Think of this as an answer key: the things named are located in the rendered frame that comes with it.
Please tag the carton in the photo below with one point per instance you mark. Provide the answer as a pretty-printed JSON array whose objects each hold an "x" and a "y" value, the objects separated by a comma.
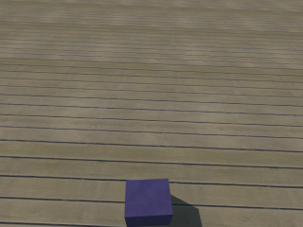
[{"x": 147, "y": 203}]

